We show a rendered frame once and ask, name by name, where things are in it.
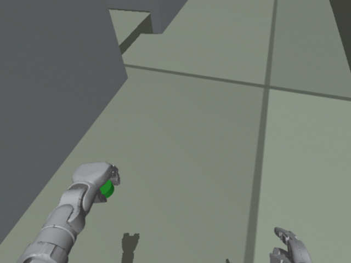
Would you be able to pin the left robot hand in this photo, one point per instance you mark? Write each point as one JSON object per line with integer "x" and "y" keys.
{"x": 97, "y": 173}

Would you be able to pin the tin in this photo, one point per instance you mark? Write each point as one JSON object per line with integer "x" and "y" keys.
{"x": 107, "y": 189}

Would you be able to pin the left robot arm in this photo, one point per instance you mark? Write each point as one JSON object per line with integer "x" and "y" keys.
{"x": 56, "y": 238}

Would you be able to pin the right robot hand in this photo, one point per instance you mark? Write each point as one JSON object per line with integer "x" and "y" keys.
{"x": 297, "y": 251}

